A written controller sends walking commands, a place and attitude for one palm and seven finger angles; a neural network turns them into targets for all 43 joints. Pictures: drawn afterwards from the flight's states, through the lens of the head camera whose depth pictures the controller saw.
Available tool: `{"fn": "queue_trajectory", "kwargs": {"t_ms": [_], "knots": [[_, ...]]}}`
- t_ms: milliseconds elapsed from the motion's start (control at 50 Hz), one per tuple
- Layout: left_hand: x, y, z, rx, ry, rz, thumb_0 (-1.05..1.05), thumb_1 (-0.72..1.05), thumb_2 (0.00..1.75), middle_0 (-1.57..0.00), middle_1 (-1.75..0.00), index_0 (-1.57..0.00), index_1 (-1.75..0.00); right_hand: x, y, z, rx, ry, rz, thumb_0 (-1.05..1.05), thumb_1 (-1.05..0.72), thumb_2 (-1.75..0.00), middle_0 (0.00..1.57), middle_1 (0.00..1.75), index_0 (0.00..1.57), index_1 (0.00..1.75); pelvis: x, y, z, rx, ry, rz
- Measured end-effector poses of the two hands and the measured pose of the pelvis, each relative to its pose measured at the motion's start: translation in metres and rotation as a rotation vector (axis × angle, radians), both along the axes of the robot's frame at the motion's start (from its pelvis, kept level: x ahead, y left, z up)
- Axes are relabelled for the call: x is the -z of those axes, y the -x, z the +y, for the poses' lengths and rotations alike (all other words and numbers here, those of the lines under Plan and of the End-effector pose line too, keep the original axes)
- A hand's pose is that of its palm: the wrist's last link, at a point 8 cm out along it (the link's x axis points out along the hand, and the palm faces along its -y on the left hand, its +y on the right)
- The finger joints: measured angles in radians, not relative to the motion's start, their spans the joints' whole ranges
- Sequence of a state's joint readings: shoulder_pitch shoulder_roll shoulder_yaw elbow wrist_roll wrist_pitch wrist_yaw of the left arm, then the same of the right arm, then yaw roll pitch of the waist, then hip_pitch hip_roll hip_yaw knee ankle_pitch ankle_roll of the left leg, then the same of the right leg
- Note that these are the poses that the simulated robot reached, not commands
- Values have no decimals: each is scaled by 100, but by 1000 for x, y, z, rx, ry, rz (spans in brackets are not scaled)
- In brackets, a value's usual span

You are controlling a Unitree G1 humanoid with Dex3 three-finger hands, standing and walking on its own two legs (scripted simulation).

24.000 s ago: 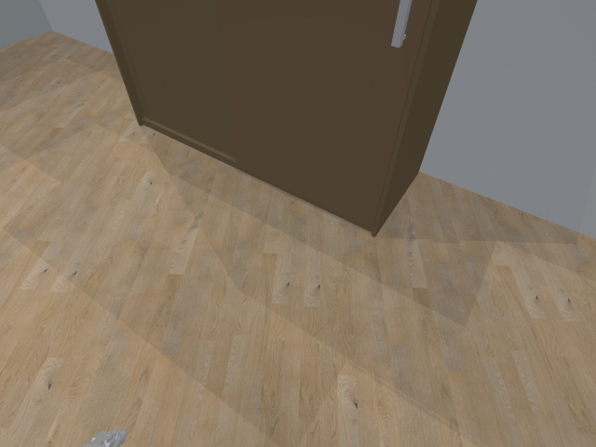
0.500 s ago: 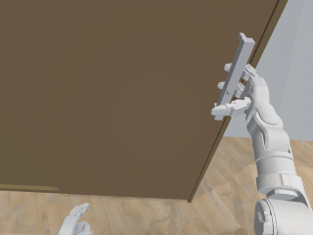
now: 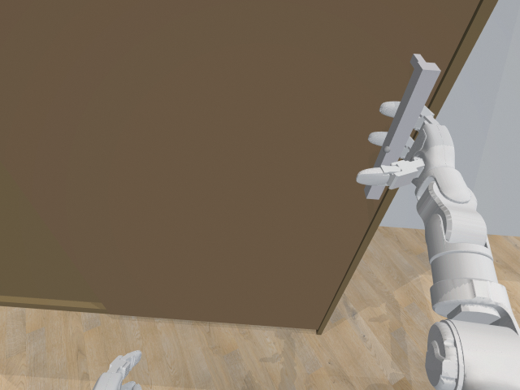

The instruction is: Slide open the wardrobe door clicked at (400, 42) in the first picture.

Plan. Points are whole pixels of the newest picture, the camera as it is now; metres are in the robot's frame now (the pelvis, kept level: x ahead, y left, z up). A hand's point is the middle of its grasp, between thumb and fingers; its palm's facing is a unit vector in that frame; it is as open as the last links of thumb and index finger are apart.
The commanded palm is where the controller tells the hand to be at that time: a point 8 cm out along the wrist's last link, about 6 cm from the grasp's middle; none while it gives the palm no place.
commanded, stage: grip the handle and tug to test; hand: right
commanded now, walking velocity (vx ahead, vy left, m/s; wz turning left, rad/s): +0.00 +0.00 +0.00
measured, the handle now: (392, 134) +0.48 -0.16 +0.19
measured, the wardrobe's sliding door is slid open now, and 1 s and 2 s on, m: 0.00 0.00 0.01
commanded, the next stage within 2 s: tug the door sideways, standing still in 1.30 s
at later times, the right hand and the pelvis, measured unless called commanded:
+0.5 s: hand (385, 148) +0.44 -0.14 +0.19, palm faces -0.02 +1.00 +0.01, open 6.5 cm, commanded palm +0.41 -0.19 +0.19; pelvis +0.01 +0.00 +0.00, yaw +0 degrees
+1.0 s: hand (383, 149) +0.43 -0.14 +0.19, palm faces -0.03 +1.00 +0.02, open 5.3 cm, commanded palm +0.40 -0.20 +0.19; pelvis +0.01 -0.01 +0.00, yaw +1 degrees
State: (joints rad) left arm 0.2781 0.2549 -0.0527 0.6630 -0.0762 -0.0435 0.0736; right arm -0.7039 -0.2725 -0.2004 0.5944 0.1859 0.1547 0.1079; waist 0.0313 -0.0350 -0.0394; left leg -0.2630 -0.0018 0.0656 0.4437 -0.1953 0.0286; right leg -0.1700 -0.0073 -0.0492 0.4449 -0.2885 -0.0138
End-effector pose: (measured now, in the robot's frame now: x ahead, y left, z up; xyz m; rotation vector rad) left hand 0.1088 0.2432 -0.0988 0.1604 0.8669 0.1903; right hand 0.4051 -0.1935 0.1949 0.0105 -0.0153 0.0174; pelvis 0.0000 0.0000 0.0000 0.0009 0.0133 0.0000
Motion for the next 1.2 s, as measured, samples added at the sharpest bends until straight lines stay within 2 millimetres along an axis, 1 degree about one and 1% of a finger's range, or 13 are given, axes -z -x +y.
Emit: {"fn": "queue_trajectory", "kwargs": {"t_ms": [80,160,380,520,580,740,880,1080,1200], "knots": [[1,0,1,-2,1,1,1,91,89,-20,-30,-20,-30,3,0,1,3,4,14,-2,36,-36,31,122,31,122,0,0,0,0,0,1],[0,-2,2,0,-2,2,1,91,89,-20,-30,-20,-30,5,-2,-1,8,-1,21,-1,21,-42,32,124,33,124,0,0,1,0,0,4],[-2,-10,0,7,-3,-7,1,91,89,-20,-30,-20,-30,4,-10,2,-4,3,11,-1,-27,-63,38,131,38,131,0,-5,0,0,-1,13],[-2,-15,-4,13,4,-8,1,91,89,-20,-30,-20,-30,6,-10,-2,0,0,19,0,-60,-77,42,135,41,135,0,-8,-2,-1,-3,13],[-2,-17,-6,17,3,-6,1,91,89,-20,-30,-20,-30,8,-10,0,-12,-2,25,0,-70,-82,43,137,43,137,0,-8,-3,1,-3,13],[-5,-21,-9,14,3,-19,1,91,89,-20,-30,-20,-30,8,-10,0,-14,-2,24,0,-71,-84,42,139,44,139,0,-9,-5,-5,-4,11],[-6,-20,-10,9,3,-22,1,91,89,-20,-30,-20,-30,8,-10,0,-16,-4,25,0,-71,-83,41,140,44,139,-1,-9,-6,-10,-4,6],[-8,-16,-6,-16,2,-22,1,91,89,-20,-30,-21,-30,8,-10,1,-15,-15,19,0,-72,-81,39,140,44,140,-1,-11,-6,-26,-5,5],[-10,-19,-3,-34,7,-32,1,91,89,-20,-30,-20,-30,9,-9,1,-14,-13,13,0,-74,-79,37,140,41,140,-2,-16,-6,-39,-6,6]]}}
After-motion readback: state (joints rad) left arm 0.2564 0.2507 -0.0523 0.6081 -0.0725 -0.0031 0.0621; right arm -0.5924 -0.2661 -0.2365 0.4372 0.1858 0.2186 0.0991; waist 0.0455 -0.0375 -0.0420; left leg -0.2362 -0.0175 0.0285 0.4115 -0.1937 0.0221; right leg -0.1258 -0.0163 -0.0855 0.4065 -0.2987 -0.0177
